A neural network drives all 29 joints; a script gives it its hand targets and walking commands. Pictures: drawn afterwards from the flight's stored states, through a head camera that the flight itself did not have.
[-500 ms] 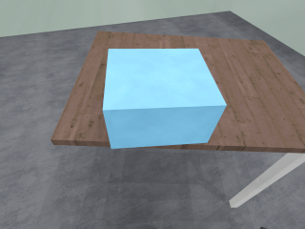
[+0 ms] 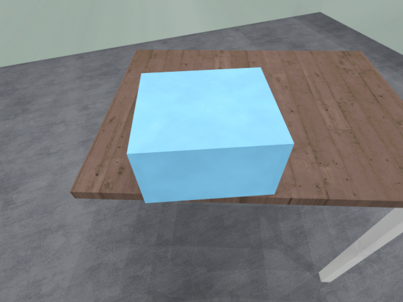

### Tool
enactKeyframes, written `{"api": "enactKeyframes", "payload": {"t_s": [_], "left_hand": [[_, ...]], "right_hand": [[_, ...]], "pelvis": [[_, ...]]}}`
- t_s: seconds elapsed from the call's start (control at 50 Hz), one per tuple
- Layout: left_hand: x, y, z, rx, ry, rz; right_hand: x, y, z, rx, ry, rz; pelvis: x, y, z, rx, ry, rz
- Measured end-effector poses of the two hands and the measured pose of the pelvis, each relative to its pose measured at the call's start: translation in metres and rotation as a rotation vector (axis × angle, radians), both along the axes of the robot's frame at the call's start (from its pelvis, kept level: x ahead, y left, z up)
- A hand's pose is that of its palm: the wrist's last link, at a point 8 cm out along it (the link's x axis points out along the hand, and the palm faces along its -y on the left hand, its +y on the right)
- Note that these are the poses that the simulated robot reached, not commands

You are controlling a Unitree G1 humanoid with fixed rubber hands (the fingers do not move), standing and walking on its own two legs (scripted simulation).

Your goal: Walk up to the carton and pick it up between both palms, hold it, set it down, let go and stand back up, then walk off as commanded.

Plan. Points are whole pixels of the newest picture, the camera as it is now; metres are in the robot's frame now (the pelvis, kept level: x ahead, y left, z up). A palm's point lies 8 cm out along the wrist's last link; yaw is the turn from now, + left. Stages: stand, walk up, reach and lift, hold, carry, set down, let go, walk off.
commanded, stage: walk up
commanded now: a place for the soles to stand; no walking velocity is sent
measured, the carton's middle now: (205, 131) +0.47 +0.01 +0.09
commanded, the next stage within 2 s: none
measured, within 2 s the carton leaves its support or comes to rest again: neither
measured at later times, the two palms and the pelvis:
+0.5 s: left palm out of the picture +0.08 +0.31 -0.09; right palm out of the picture +0.12 -0.29 -0.09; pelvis +0.01 -0.01 +0.00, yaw +2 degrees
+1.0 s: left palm out of the picture +0.08 +0.34 -0.09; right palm out of the picture +0.11 -0.28 -0.09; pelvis +0.01 +0.01 +0.00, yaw +2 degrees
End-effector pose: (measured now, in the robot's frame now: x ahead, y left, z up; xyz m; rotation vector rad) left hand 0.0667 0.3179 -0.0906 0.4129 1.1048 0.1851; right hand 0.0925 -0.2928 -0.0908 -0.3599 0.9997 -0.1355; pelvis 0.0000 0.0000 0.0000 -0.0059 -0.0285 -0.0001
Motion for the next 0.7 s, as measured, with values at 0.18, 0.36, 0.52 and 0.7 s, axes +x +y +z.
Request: {"api": "enactKeyframes", "payload": {"t_s": [0.18,0.36,0.52,0.7], "left_hand": [[0.014,-0.003,0.001,-0.011,-0.027,-0.003],[0.013,0.003,0.002,-0.011,-0.054,0.028],[0.013,-0.007,0.004,-0.003,-0.05,0.025],[0.012,-0.003,0.004,0.003,-0.055,0.034]], "right_hand": [[0.014,0.0,0.006,-0.004,-0.02,0.007],[0.031,0.008,0.009,-0.005,-0.057,0.038],[0.03,-0.003,0.005,0.004,-0.048,0.037],[0.031,0.002,0.006,0.009,-0.048,0.048]], "pelvis": [[0.01,-0.001,0.002,-0.004,0.012,0.012],[0.015,0.004,0.001,-0.013,0.005,0.016],[0.015,-0.007,0.001,-0.005,0.003,0.028],[0.015,-0.004,0.001,-0.011,0.002,0.032]]}}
